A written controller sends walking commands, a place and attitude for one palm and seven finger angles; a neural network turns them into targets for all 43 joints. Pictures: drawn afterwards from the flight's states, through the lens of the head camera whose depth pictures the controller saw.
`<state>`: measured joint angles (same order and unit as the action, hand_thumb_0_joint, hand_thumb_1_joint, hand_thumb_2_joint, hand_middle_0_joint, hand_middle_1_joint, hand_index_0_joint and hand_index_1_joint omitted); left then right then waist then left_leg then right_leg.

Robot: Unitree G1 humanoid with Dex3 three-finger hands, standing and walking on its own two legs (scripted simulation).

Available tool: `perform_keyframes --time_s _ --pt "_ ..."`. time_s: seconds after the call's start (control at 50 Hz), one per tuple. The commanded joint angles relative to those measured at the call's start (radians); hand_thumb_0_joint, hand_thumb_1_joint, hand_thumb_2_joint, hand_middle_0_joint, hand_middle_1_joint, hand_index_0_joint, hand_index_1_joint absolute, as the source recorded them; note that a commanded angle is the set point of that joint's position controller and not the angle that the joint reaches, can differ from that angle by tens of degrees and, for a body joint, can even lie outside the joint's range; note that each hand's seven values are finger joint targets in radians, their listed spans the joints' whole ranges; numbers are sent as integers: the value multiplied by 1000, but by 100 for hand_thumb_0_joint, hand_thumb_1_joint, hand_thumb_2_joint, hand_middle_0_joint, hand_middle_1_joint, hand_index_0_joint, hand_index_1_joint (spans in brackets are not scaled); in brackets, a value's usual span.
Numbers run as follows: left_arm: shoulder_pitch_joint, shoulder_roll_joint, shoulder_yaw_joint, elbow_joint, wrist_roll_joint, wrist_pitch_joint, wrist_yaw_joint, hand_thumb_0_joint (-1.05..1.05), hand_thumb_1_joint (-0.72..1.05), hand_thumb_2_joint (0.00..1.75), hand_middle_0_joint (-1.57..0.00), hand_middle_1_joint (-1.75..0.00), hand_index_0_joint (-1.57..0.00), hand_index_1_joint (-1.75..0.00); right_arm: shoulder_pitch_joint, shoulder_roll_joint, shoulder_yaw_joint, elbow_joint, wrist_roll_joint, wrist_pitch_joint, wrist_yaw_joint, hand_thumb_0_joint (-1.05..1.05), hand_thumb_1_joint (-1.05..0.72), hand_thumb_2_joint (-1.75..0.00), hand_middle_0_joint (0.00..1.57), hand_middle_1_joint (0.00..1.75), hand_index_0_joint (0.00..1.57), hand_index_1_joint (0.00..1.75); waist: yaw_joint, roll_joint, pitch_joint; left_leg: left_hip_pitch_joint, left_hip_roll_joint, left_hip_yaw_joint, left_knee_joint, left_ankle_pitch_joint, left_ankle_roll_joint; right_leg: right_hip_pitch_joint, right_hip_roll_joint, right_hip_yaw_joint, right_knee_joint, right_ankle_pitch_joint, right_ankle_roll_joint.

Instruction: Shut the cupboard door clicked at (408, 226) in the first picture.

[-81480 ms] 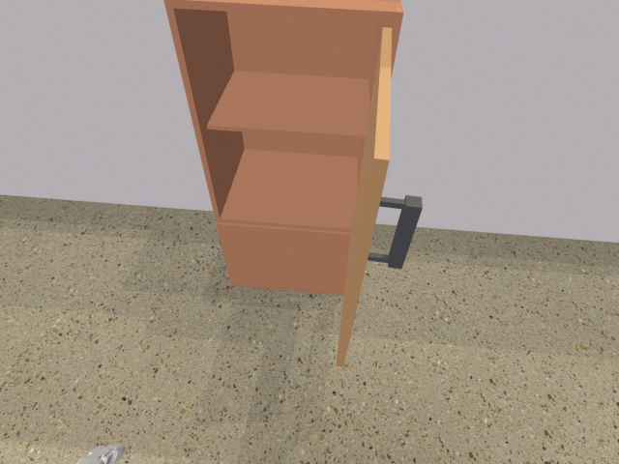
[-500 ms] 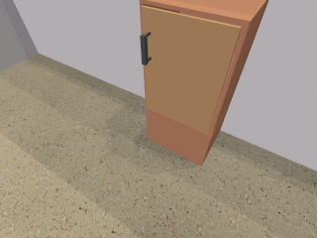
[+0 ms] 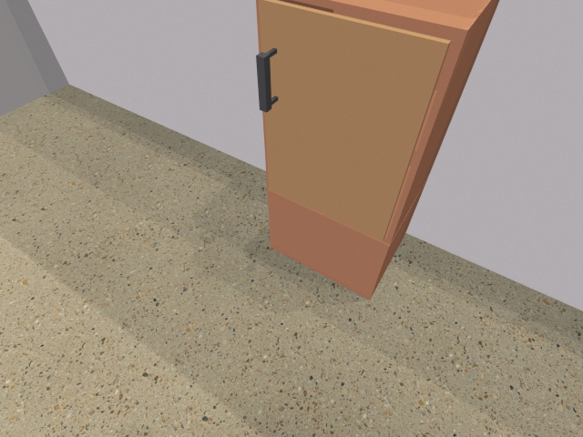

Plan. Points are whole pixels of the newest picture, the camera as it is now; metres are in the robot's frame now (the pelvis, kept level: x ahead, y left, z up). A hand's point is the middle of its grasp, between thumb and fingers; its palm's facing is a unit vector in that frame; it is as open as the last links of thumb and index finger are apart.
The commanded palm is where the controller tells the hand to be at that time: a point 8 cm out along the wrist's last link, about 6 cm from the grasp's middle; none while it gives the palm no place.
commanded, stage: look to check the result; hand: left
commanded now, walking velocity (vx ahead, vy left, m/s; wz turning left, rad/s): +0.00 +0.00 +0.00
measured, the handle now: (269, 80) +0.90 +0.10 +0.04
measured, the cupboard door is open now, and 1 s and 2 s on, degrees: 0 0 0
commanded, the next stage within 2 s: stand and wait in 0.24 s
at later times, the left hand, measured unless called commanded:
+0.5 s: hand out of the picture -0.01 +0.15 -0.18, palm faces +0.03 -0.98 -0.19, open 7.3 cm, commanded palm none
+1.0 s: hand out of the picture -0.01 +0.15 -0.17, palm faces +0.03 -0.98 -0.20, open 7.3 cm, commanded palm none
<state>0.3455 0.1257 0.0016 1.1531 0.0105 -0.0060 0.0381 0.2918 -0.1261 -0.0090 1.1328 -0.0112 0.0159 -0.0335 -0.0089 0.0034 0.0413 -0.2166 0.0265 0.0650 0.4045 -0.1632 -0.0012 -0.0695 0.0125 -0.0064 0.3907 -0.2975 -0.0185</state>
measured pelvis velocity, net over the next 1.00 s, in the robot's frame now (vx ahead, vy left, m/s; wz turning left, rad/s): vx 0.02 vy -0.02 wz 0.00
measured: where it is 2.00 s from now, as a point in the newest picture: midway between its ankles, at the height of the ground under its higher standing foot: outside the picture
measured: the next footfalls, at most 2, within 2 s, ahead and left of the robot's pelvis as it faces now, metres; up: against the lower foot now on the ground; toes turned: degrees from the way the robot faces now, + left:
none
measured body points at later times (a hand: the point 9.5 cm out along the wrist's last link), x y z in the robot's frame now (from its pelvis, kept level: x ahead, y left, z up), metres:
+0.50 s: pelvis +0.01 -0.01 +0.00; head +0.02 -0.01 +0.45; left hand -0.01 +0.20 -0.16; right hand +0.00 -0.23 -0.16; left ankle +0.03 +0.12 -0.74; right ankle -0.05 -0.11 -0.74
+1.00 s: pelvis +0.02 -0.02 +0.00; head +0.03 -0.03 +0.45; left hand -0.01 +0.20 -0.16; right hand +0.01 -0.24 -0.17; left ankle +0.03 +0.12 -0.74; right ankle -0.05 -0.11 -0.74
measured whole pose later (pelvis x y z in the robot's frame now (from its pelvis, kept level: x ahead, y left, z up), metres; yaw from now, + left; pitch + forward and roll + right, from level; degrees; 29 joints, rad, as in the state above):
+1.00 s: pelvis +0.02 -0.02 +0.00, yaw +0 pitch -1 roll +1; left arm 0.32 0.14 0.01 1.14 0.01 -0.01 0.04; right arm 0.27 -0.14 -0.01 1.13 -0.01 0.02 -0.04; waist -0.01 0.00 0.05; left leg -0.18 0.05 0.06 0.40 -0.19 -0.03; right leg -0.03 0.04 -0.01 0.36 -0.31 -0.05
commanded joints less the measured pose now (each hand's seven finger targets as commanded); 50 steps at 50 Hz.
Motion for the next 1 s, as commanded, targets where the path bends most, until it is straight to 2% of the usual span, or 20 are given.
perform_keyframes --time_s 0.0,0.12,0.2,0.34,0.46,0.5,0.56,0.68,0.84,0.9,0.98 --pt "95 98 18 -16 -1 -12 9 0 90 90 -20 -30 -20 -30 59 -99 -11 -22 2 -12 -9 0 -90 -90 20 30 20 30 4 -19 39 92 83 -78 -40 110 25 -151 -96 70 -99 172 -18" --pt "86 100 18 -15 0 -11 10 0 90 90 -20 -30 -20 -30 52 -101 -11 -20 0 -12 -10 0 -90 -90 20 30 20 30 0 3 47 94 83 -76 -42 121 23 -143 -99 71 -99 191 -18" --pt "88 107 20 -18 0 -12 10 0 90 90 -20 -30 -20 -30 49 -105 -10 -21 3 -12 -10 0 -90 -90 20 30 20 30 4 -18 54 93 84 -76 -43 123 23 -142 -98 68 -103 204 -18" --pt "74 110 20 -20 -1 -12 9 0 90 90 -20 -30 -20 -30 44 -105 -10 -20 -1 -10 -9 0 -90 -90 20 30 20 30 3 -6 61 89 81 -74 -43 114 19 -136 -101 71 -107 207 -19" --pt "70 116 23 -26 -2 -14 9 0 90 90 -20 -30 -20 -30 44 -110 -10 -23 -1 -14 -12 0 -90 -90 20 30 20 30 2 -5 27 104 82 -71 -30 158 19 -104 -102 72 -96 290 -19" --pt "75 121 26 -27 -1 -14 10 0 90 90 -20 -30 -20 -30 40 -114 -10 -24 2 -13 -13 0 -90 -90 20 30 20 30 6 -23 29 107 84 -68 -25 165 21 -103 -103 67 -97 316 -17" --pt "66 114 23 -25 -2 -12 10 0 90 90 -20 -30 -20 -30 41 -110 -10 -21 -1 -11 -13 0 -90 -90 20 30 20 30 3 -9 55 95 83 -68 -33 143 17 -113 -101 70 -103 278 -19" --pt "63 117 24 -25 -2 -11 8 0 90 90 -20 -30 -20 -30 41 -112 -9 -21 -1 -11 -13 0 -90 -90 20 30 20 30 4 -6 49 99 83 -71 -38 139 17 -110 -99 72 -105 255 -21" --pt "66 117 25 -25 -1 -11 8 0 90 90 -20 -30 -20 -30 36 -113 -8 -22 -1 -12 -14 0 -90 -90 20 30 20 30 5 -7 41 109 86 -65 -32 157 17 -106 -102 68 -99 291 -20" --pt "74 130 29 -27 0 -14 9 0 90 90 -20 -30 -20 -30 33 -120 -10 -25 2 -12 -15 0 -90 -90 20 30 20 30 7 -25 26 117 86 -59 -19 171 18 -93 -103 69 -98 354 -15" --pt "72 123 27 -29 -2 -14 11 0 90 90 -20 -30 -20 -30 36 -117 -9 -23 0 -11 -16 0 -90 -90 20 30 20 30 3 -17 19 115 84 -55 -15 173 15 -80 -105 74 -92 382 -15"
